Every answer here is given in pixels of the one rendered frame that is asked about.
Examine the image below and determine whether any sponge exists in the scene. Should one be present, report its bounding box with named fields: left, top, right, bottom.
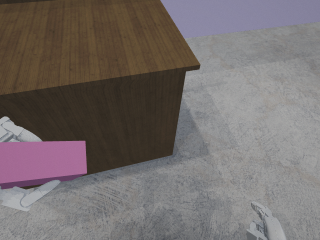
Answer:
left=0, top=140, right=87, bottom=190

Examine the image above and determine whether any right robot hand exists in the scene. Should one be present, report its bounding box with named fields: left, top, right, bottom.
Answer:
left=246, top=201, right=287, bottom=240

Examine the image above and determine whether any left robot hand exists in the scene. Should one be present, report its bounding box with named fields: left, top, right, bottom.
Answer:
left=0, top=116, right=61, bottom=212

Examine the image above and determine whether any table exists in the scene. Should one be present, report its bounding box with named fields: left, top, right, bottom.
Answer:
left=0, top=0, right=201, bottom=190

